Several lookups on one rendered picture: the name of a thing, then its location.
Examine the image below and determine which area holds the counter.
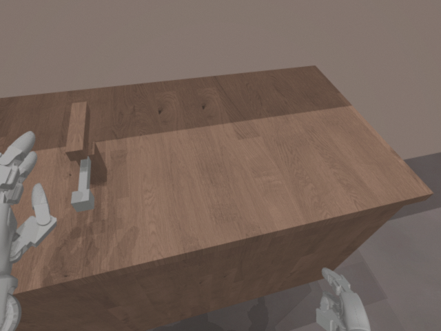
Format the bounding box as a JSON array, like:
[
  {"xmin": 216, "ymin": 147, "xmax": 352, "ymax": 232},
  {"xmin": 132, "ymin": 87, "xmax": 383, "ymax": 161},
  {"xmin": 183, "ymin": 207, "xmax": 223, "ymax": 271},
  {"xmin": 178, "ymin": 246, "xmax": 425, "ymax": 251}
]
[{"xmin": 0, "ymin": 66, "xmax": 434, "ymax": 331}]

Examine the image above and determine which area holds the right robot hand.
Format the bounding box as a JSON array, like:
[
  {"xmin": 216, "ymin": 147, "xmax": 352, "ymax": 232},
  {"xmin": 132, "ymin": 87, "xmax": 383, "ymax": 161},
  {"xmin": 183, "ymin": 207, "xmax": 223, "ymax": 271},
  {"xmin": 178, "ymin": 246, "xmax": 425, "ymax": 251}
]
[{"xmin": 316, "ymin": 268, "xmax": 371, "ymax": 331}]

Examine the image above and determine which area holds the left robot hand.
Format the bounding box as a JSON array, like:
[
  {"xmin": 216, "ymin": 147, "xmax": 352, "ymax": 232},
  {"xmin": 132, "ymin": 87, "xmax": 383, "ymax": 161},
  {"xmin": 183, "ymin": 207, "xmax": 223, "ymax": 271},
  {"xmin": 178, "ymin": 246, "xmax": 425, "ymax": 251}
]
[{"xmin": 0, "ymin": 131, "xmax": 57, "ymax": 275}]

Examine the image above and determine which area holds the tap lever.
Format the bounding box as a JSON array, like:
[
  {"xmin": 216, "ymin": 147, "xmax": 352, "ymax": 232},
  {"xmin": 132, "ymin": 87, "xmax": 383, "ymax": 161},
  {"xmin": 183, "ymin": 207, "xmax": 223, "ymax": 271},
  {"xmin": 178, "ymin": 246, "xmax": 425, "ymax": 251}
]
[{"xmin": 71, "ymin": 156, "xmax": 94, "ymax": 212}]

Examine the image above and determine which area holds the left robot forearm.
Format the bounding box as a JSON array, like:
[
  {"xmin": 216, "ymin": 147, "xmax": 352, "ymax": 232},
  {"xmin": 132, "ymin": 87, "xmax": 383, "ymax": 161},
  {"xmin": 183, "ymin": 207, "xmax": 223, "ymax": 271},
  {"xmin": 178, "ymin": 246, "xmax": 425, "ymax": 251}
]
[{"xmin": 0, "ymin": 274, "xmax": 21, "ymax": 331}]

